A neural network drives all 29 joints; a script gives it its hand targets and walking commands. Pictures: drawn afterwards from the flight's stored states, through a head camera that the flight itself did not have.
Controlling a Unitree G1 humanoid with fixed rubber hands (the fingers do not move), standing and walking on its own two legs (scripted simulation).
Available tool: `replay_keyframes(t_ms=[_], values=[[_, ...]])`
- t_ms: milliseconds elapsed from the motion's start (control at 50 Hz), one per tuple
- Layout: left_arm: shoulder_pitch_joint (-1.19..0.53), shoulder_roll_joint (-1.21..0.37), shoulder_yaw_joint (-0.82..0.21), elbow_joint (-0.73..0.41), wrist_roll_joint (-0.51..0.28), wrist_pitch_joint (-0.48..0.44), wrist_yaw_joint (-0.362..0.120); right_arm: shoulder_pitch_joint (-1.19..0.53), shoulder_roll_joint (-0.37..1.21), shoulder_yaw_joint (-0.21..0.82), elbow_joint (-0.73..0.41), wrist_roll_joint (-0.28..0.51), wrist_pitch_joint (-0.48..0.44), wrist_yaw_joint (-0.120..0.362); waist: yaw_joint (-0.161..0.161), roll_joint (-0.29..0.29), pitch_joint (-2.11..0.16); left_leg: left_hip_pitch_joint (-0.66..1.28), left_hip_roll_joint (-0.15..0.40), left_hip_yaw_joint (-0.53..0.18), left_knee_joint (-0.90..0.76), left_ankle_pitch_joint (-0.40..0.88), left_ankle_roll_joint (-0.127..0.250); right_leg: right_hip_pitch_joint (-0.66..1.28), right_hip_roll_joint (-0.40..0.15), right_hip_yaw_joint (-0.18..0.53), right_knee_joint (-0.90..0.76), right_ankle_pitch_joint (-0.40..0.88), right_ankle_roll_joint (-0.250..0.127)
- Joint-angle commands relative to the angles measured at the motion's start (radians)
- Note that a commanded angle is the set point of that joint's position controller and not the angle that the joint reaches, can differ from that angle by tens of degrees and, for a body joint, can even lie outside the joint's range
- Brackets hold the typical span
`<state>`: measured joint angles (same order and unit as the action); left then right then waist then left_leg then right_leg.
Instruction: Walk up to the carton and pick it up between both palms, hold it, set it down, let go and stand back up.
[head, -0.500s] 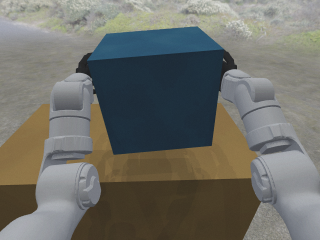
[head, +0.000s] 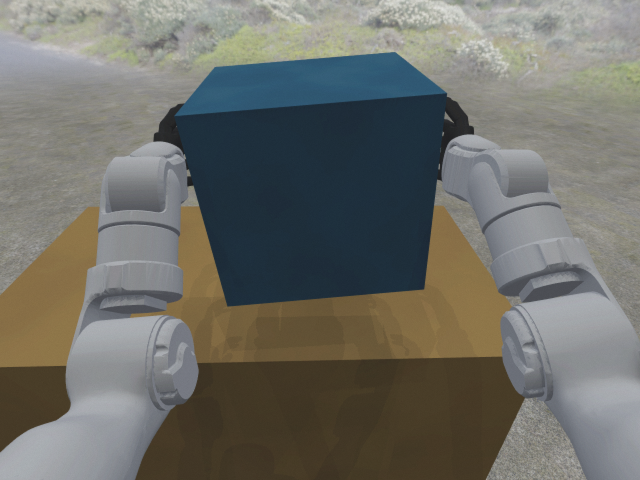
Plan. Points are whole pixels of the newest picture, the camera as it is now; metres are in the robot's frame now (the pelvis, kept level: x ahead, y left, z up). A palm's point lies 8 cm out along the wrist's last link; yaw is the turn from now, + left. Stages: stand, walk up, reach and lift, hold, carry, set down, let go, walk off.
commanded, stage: hold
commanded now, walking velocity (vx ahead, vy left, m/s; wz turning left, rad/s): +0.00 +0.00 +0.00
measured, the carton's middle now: (315, 173) +0.39 +0.00 +0.29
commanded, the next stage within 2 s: none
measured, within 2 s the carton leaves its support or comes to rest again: neither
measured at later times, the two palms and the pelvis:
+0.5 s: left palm (167, 169) +0.38 +0.17 +0.30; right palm (446, 160) +0.37 -0.16 +0.31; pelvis +0.01 +0.01 +0.00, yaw +0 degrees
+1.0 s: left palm (168, 164) +0.37 +0.17 +0.31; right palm (452, 158) +0.36 -0.16 +0.32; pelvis +0.01 +0.01 +0.00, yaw +0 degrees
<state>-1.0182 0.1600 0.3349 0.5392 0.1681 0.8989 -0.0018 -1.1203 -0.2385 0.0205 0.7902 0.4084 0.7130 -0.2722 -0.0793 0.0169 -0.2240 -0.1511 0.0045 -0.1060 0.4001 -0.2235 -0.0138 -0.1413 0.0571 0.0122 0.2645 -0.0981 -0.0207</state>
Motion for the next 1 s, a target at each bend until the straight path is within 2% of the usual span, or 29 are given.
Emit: replay_keyframes(t_ms=[0,180,240,560,680,780,980], values=[[-0.822,-0.619,-0.313,-0.196,-0.205,-0.095,-0.147,-0.876,0.679,0.165,-0.368,0.198,-0.030,0.154,-0.005,0.027,-0.333,-0.076,-0.045,0.031,-0.072,0.177,-0.033,0.296,0.010,0.038,0.010,0.162,0.027],[-0.798,-0.622,-0.327,-0.221,-0.208,-0.089,-0.149,-0.854,0.675,0.186,-0.392,0.209,-0.025,0.146,-0.008,0.020,-0.330,-0.057,-0.047,0.028,-0.063,0.209,-0.037,0.290,0.012,0.035,0.010,0.183,0.032],[-0.797,-0.629,-0.343,-0.243,-0.211,-0.087,-0.145,-0.847,0.673,0.188,-0.400,0.214,-0.024,0.144,-0.011,0.040,-0.340,-0.050,-0.049,0.028,-0.057,0.229,-0.044,0.294,0.013,0.037,0.012,0.199,0.029],[-0.778,-0.650,-0.371,-0.314,-0.211,-0.073,-0.135,-0.816,0.653,0.198,-0.425,0.221,-0.025,0.155,-0.023,0.050,-0.345,-0.012,-0.039,0.020,-0.052,0.287,-0.061,0.294,0.021,0.028,0.012,0.222,0.023],[-0.775,-0.651,-0.365,-0.299,-0.195,-0.066,-0.140,-0.816,0.647,0.193,-0.408,0.215,-0.025,0.161,-0.021,0.058,-0.322,-0.028,-0.038,0.026,-0.063,0.256,-0.059,0.295,0.021,0.025,0.012,0.202,0.024],[-0.772,-0.648,-0.352,-0.274,-0.192,-0.067,-0.140,-0.829,0.645,0.191,-0.404,0.210,-0.029,0.162,-0.010,0.039,-0.321,-0.027,-0.037,0.026,-0.064,0.253,-0.053,0.290,0.018,0.025,0.008,0.197,0.024],[-0.769,-0.635,-0.329,-0.234,-0.186,-0.073,-0.146,-0.837,0.659,0.189,-0.393,0.208,-0.029,0.156,-0.009,0.026,-0.303,-0.033,-0.043,0.032,-0.064,0.238,-0.046,0.285,0.015,0.030,0.006,0.197,0.029]])
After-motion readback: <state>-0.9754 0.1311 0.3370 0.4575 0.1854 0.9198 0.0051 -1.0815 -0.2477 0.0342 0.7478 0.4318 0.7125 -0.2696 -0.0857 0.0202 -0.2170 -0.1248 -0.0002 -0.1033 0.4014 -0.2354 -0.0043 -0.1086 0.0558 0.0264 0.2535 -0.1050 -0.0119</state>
